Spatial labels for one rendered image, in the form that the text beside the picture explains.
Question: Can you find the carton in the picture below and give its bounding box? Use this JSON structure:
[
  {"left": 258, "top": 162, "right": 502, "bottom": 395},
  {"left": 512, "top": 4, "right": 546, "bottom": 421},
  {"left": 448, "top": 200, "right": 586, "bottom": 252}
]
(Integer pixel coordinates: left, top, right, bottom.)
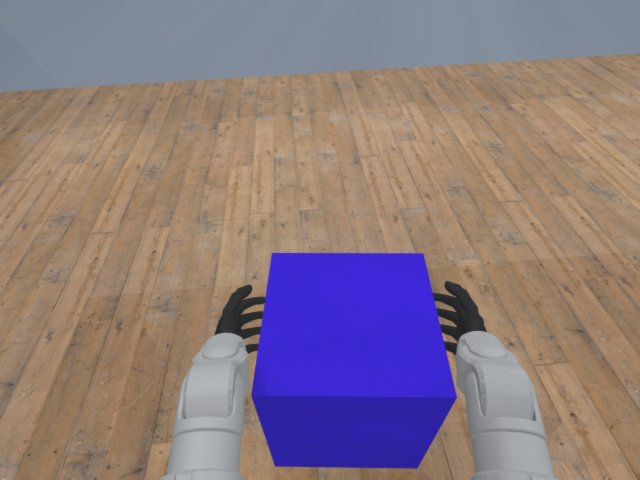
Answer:
[{"left": 251, "top": 253, "right": 457, "bottom": 468}]

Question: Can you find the left robot forearm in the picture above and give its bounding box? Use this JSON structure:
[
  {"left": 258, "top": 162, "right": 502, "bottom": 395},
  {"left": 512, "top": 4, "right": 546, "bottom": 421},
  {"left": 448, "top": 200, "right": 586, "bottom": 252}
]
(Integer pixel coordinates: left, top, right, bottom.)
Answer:
[{"left": 159, "top": 333, "right": 249, "bottom": 480}]

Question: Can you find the right robot forearm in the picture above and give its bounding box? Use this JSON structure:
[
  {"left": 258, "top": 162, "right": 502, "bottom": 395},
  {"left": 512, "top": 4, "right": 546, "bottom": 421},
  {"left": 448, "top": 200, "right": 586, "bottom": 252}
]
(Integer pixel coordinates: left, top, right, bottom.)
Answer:
[{"left": 456, "top": 331, "right": 558, "bottom": 480}]

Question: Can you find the robot left hand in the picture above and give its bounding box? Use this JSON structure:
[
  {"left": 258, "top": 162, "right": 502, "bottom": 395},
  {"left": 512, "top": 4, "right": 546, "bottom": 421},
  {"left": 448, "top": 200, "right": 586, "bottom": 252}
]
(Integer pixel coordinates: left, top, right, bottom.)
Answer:
[{"left": 215, "top": 285, "right": 265, "bottom": 353}]

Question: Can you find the robot right hand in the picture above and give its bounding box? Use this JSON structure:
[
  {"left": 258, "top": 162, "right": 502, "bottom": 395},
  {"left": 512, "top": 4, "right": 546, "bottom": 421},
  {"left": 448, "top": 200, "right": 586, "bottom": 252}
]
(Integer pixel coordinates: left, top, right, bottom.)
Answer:
[{"left": 433, "top": 281, "right": 487, "bottom": 355}]

